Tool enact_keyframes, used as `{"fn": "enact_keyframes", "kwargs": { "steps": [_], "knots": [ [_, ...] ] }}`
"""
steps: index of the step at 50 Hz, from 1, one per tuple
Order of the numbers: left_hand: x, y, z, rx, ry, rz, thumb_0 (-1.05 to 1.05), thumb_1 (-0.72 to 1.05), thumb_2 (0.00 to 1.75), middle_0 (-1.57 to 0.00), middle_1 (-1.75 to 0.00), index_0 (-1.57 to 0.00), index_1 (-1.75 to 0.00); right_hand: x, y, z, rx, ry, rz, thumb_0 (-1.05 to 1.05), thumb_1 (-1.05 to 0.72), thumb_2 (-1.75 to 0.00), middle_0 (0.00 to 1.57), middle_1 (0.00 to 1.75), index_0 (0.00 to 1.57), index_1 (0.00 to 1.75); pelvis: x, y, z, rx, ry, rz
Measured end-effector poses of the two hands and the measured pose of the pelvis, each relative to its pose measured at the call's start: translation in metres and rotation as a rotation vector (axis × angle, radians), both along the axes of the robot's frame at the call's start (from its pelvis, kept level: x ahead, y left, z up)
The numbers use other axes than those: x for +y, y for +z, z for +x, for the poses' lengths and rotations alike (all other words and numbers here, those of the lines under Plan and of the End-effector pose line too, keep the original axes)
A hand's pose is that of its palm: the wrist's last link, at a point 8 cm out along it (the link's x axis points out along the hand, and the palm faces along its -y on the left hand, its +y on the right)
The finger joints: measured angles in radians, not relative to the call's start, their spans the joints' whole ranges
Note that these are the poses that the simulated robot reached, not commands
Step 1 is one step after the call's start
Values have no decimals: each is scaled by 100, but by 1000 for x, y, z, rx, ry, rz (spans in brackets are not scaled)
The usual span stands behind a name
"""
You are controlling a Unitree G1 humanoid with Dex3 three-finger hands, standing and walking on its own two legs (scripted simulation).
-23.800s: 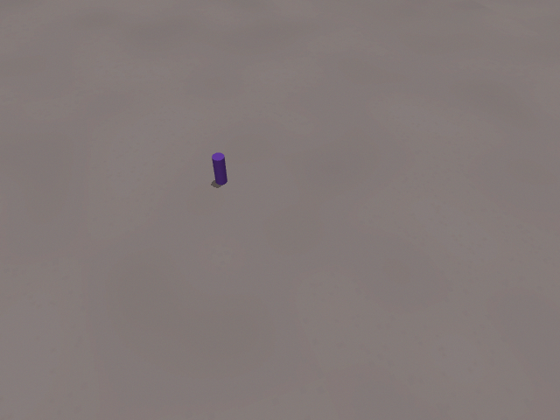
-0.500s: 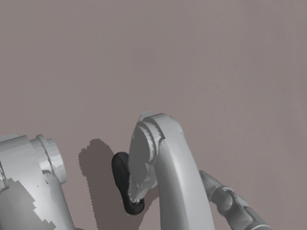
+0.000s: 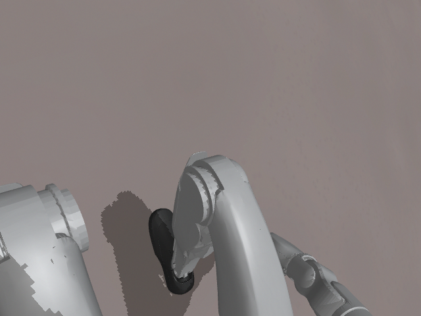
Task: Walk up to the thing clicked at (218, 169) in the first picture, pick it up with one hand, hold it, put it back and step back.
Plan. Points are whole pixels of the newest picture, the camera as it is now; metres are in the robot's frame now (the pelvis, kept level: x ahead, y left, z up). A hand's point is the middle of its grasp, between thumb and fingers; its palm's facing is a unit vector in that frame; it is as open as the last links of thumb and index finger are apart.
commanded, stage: open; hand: left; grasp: from the side
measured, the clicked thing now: out of the picture +0.42 +0.30 -0.20
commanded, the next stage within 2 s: withdraw in 0.10 s
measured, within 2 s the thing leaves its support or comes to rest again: neither
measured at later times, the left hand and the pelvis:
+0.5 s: hand out of the picture +0.42 +0.33 -0.14, palm faces +0.44 -0.90 -0.01, open 17.5 cm; pelvis +0.00 +0.00 +0.00, yaw +0 degrees
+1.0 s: hand out of the picture +0.34 +0.44 -0.01, palm faces +0.45 -0.80 -0.39, open 17.4 cm; pelvis +0.00 -0.01 +0.06, yaw +7 degrees
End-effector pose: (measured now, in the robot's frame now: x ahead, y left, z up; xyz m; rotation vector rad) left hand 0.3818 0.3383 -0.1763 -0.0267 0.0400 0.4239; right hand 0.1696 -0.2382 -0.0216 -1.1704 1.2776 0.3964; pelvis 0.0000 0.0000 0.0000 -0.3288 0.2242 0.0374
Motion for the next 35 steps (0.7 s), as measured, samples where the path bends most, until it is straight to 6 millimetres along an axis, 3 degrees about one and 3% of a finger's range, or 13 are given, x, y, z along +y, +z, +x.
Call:
{"fn": "enact_keyframes", "kwargs": {
  "steps": [8, 19, 26, 31, 35],
  "knots": [
    [-1, 0, -2, 5, 6, -9, -1, -43, 30, -52, -39, -51, -40, 1, 1, -1, -1, 3, 1, 0, -92, -90, 21, 30, 21, 30, -1, 1, -1, -4, 0, 1],
    [8, 7, -3, -25, 26, 9, -1, -57, 10, -20, -11, -19, -11, -1, 1, -2, -12, -2, 1, 0, -91, -90, 21, 30, 21, 30, -1, 0, -2, -8, -3, 5],
    [41, 43, -10, -81, 26, 68, -1, -60, 6, -11, -4, -10, -4, -3, 1, 1, -37, -62, 25, 0, -91, -90, 21, 30, 21, 30, -3, 5, 1, 29, 7, 18],
    [65, 80, -21, -79, 17, 83, -2, -60, 5, -8, -3, -8, -3, -3, 2, 11, -91, -116, 77, 0, -90, -90, 21, 30, 21, 30, -5, 13, 3, 80, 23, 32],
    [80, 98, -30, -36, 21, 67, -1, -61, 4, -6, -3, -6, -2, 0, 1, 21, -141, -142, 126, 0, -89, -90, 21, 30, 21, 30, -5, 18, 2, 108, 33, 43]
  ]
}}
